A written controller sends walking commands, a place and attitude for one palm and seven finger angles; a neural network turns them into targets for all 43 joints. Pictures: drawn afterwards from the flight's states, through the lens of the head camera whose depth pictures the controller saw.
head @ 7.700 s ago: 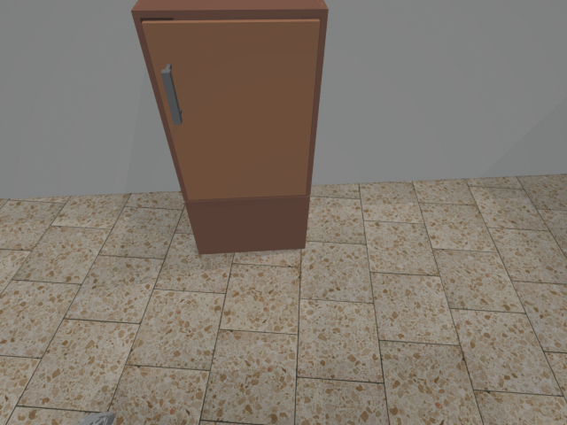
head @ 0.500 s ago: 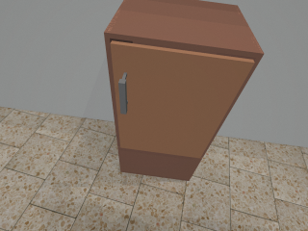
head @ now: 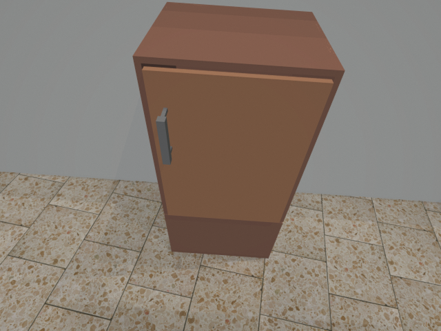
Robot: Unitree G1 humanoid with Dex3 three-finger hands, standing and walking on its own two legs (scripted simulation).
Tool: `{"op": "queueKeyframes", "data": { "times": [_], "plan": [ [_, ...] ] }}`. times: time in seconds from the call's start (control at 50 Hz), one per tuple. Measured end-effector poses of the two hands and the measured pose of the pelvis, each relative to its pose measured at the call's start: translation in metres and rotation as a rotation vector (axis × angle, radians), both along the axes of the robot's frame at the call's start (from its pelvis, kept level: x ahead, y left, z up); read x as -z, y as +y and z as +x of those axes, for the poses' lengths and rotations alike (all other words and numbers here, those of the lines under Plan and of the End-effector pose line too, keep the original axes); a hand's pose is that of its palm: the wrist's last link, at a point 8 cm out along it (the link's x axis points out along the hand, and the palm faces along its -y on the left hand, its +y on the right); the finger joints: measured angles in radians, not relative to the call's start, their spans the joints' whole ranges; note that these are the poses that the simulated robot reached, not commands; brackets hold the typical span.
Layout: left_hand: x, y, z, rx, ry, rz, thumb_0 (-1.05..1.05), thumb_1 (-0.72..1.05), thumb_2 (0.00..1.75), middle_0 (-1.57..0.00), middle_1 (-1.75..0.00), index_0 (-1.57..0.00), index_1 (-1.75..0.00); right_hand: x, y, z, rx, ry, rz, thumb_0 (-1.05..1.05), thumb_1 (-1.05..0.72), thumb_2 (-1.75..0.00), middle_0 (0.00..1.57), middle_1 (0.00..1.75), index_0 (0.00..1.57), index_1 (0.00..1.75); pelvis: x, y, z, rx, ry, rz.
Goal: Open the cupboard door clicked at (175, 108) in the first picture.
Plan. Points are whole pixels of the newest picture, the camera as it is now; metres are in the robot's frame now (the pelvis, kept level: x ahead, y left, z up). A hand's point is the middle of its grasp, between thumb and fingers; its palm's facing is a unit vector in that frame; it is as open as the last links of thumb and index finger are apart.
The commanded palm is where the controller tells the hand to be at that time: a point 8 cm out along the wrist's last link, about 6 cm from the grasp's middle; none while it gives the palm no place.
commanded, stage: come to a stop and stand still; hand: left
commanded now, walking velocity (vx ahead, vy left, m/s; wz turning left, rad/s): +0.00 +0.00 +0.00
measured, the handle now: (166, 136) +0.57 +0.18 +0.01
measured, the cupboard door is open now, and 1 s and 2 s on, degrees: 0 0 0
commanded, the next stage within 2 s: look again from close up in 0.14 s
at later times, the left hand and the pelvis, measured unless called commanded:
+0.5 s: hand out of the picture +0.00 +0.19 -0.18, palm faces +0.02 -0.98 -0.21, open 7.4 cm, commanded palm none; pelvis +0.01 +0.03 -0.01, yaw +0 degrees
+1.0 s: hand (112, 292) +0.20 +0.21 -0.05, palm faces +0.25 -0.96 -0.15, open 7.5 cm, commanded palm +0.13 +0.26 -0.06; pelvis +0.02 +0.02 -0.01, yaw +2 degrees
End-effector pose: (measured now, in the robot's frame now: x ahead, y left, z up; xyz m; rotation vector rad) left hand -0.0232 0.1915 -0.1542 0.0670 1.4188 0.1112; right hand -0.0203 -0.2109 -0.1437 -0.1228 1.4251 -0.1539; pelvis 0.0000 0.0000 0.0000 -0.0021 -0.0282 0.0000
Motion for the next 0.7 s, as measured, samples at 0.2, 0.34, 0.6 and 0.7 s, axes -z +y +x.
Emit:
{"op": "queueKeyframes", "data": {
  "times": [0.2, 0.34, 0.6, 0.7],
  "plan": [
    [0.0, 0.0, -0.013, -0.009, 0.042, -0.001, 0.0, 0.91, 0.9, -0.2, -0.3, -0.2, -0.3, 0.001, 0.018, -0.032, 0.031, 0.077, 0.031, 0.01, -0.91, -0.9, 0.2, 0.3, 0.2, 0.3, 0.0, 0.001, -0.002, 0.001, 0.014, -0.003],
    [0.0, 0.014, -0.014, 0.018, 0.045, 0.029, 0.01, 0.91, 0.9, -0.2, -0.3, -0.2, -0.3, 0.011, 0.023, -0.017, 0.017, 0.031, 0.047, 0.01, -0.91, -0.9, 0.2, 0.3, 0.2, 0.3, 0.007, 0.012, -0.001, -0.004, 0.027, -0.027],
    [-0.008, 0.059, 0.044, 0.037, -0.072, 0.115, 0.01, 0.91, 0.9, -0.2, -0.3, -0.2, -0.3, 0.014, 0.021, 0.034, -0.015, -0.085, 0.014, 0.02, -0.94, -0.9, 0.2, 0.3, 0.2, 0.3, 0.009, 0.029, 0.019, 0.015, 0.025, 0.002],
    [-0.008, 0.061, 0.06, 0.051, -0.09, 0.107, 0.0, 0.91, 0.9, -0.2, -0.3, -0.2, -0.3, 0.008, 0.015, 0.048, -0.023, -0.111, -0.01, 0.02, -0.93, -0.9, 0.2, 0.3, 0.2, 0.3, 0.007, 0.029, 0.023, 0.02, 0.025, 0.006]
  ]
}}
